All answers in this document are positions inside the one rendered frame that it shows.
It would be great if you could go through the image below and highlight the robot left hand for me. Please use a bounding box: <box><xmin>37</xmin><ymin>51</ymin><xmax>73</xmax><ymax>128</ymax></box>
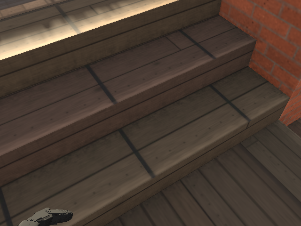
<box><xmin>17</xmin><ymin>207</ymin><xmax>73</xmax><ymax>226</ymax></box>

